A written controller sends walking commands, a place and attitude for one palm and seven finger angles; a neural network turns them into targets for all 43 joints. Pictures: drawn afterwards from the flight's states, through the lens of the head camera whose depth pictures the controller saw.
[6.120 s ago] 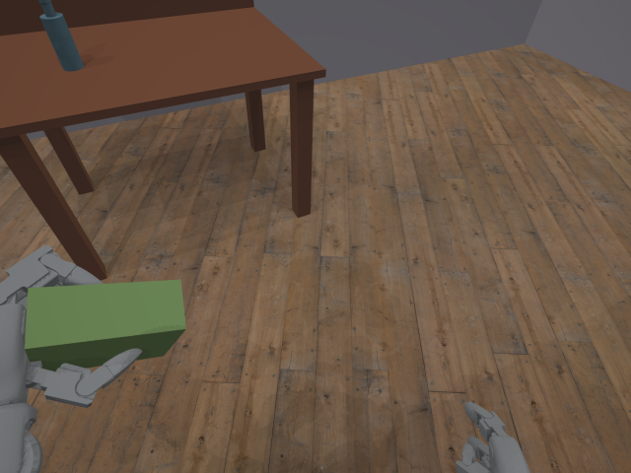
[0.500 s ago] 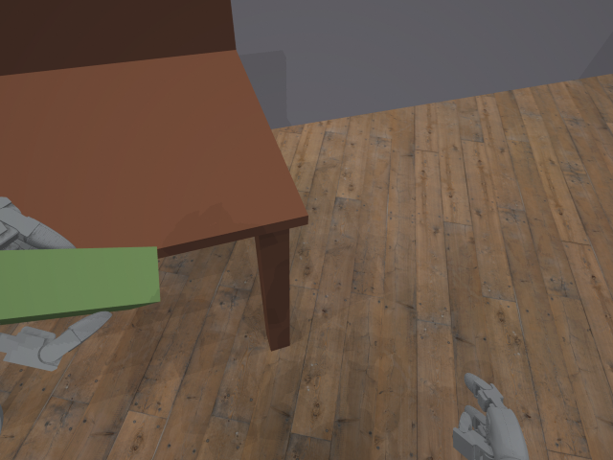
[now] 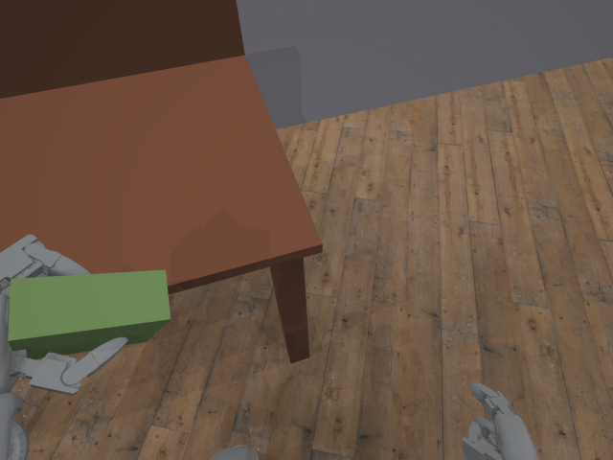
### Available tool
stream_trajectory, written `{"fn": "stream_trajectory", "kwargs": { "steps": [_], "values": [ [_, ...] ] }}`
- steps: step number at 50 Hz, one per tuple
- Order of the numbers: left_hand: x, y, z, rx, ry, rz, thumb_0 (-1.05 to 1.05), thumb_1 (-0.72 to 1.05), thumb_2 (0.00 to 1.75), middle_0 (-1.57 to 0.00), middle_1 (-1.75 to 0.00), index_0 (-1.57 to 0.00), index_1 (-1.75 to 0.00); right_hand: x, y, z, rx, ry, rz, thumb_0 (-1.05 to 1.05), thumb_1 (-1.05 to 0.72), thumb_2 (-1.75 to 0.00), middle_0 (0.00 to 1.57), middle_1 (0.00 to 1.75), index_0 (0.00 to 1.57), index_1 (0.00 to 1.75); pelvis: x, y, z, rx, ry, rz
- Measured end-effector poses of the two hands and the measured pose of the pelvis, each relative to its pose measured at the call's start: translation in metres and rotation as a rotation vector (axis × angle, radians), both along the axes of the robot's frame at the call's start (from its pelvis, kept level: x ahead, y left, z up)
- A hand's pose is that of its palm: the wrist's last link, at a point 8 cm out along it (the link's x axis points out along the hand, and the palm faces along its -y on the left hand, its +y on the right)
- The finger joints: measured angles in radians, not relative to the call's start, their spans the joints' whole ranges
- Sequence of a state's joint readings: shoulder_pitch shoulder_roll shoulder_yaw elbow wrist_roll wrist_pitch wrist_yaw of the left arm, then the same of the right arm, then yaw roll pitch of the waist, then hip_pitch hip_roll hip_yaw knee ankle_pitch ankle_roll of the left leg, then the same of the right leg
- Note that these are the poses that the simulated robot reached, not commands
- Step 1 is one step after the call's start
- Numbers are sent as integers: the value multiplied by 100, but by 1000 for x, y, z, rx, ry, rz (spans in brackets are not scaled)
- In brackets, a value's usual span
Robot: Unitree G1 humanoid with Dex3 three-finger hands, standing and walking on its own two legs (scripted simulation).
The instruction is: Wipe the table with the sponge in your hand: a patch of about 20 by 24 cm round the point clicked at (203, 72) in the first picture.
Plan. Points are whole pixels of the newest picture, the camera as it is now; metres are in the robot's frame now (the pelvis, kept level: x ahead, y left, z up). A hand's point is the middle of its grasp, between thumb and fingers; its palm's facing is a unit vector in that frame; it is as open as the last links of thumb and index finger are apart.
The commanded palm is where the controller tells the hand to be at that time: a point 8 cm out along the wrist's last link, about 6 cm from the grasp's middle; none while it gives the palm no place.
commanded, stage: come to a stop and stand still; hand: left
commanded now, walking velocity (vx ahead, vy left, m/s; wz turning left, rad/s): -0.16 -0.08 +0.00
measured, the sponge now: (113, 313) +0.24 +0.20 +0.13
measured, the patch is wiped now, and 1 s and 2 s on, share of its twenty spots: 0.00 0.00 0.00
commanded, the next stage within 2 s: none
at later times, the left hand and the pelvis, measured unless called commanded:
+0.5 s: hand (82, 333) +0.21 +0.21 +0.16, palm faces +0.32 -0.83 -0.46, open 9.4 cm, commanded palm +0.16 +0.26 +0.17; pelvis -0.01 -0.01 -0.01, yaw -1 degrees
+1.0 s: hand (55, 398) +0.16 +0.21 +0.15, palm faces +0.38 -0.84 -0.40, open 9.4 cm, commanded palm +0.11 +0.25 +0.17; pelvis -0.06 -0.02 -0.01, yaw -2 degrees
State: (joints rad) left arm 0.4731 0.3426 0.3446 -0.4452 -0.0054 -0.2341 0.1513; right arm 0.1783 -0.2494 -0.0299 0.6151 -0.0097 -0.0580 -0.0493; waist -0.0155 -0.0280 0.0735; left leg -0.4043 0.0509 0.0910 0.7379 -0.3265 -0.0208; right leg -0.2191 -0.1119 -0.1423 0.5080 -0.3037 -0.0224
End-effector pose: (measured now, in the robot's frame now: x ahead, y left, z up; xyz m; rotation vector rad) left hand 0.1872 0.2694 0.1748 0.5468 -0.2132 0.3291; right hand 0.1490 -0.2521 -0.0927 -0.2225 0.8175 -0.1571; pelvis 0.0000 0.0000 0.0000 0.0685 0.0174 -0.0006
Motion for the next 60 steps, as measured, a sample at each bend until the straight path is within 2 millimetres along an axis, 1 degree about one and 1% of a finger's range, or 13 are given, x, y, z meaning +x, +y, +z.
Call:
{"fn": "stream_trajectory", "kwargs": {
  "steps": [5,11,13,16,20,23,27,31,36,41,46,55,60],
  "values": [
    [9,8,1,-1,-71,-102,0,-43,100,-83,-134,-83,-134,20,7,11,-80,-71,-38,1,-90,-90,19,30,20,30,12,22,-15,-43,-21,-16],
    [15,30,7,26,-117,-51,0,-43,100,-83,-134,-83,-134,28,45,17,1,-98,19,1,-90,-90,19,30,20,30,10,18,-11,-49,-20,-19],
    [11,29,10,16,-112,-29,0,-43,100,-83,-134,-83,-134,27,55,15,45,-108,47,1,-90,-90,19,30,20,30,8,15,-10,-55,-19,-24],
    [4,14,11,6,-91,-29,0,-43,100,-83,-134,-83,-134,23,62,7,102,-117,76,1,-90,-90,20,30,20,30,3,9,-11,-53,-17,-30],
    [-7,-11,7,0,-36,-45,0,-43,100,-83,-134,-83,-134,11,57,-9,147,-89,81,1,-90,-90,20,30,20,30,-3,-2,-13,-71,-28,-20],
    [-13,-21,4,-20,6,-45,0,-43,100,-83,-134,-83,-134,-2,43,-15,141,-46,53,1,-90,-90,20,30,20,30,-6,-8,-10,-50,-21,-24],
    [-18,-19,-1,-32,37,-17,0,-43,100,-83,-134,-83,-134,-18,21,-12,92,-6,14,1,-90,-90,20,30,20,30,-11,-15,-5,-31,-12,-23],
    [-24,-15,-4,-46,9,4,0,-43,100,-83,-134,-83,-134,-28,1,-5,21,-2,4,1,-90,-90,20,30,20,30,-19,-18,-5,-41,-8,-11],
    [-38,-15,-5,-80,-59,-10,0,-43,100,-83,-134,-83,-133,-35,-13,8,-39,-28,-8,1,-90,-90,20,30,20,30,-30,-20,-7,-55,-29,-16],
    [-53,-19,-2,-67,-65,-22,0,-43,100,-83,-134,-83,-133,-38,-14,20,-40,-94,6,1,-90,-90,20,30,20,30,-41,-23,-6,-57,-35,-20],
    [-65,-21,-1,-62,-52,-9,0,-43,100,-82,-134,-83,-133,-43,-8,15,3,-118,22,1,-90,-90,20,30,20,30,-51,-23,-7,-65,-35,-23],
    [-76,-16,-15,-115,-14,2,0,-43,100,-82,-134,-83,-133,-75,8,5,28,-43,23,1,-90,-90,20,30,20,30,-64,-19,-5,-71,-52,-30],
    [-75,-12,-13,-105,-13,-15,0,-43,100,-82,-134,-83,-133,-89,12,5,18,-18,20,1,-90,-90,20,30,20,30,-67,-13,-3,-74,-51,-31]
  ]
}}
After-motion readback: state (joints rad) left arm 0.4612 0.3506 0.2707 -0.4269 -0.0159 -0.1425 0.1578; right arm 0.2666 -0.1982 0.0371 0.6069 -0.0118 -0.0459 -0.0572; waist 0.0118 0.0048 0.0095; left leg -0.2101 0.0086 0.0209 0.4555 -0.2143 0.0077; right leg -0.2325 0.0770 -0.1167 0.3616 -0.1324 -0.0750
